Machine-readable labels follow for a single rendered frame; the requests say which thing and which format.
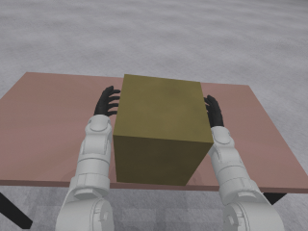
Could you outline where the right robot forearm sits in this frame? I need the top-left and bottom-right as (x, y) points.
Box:
(208, 126), (285, 231)

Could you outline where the robot left hand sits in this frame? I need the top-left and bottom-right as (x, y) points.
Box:
(93, 86), (120, 117)

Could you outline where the robot right hand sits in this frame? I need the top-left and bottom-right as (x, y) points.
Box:
(203, 94), (224, 128)

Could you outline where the robot left upper arm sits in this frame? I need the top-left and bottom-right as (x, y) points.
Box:
(56, 197), (115, 231)

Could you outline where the table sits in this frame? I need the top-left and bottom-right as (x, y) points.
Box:
(0, 71), (308, 229)

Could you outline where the left robot forearm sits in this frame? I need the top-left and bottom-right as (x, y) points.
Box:
(55, 115), (113, 231)

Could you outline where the carton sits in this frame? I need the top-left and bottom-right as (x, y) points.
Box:
(113, 74), (214, 187)

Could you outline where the robot right upper arm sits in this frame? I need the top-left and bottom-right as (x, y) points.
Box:
(222, 200), (284, 231)

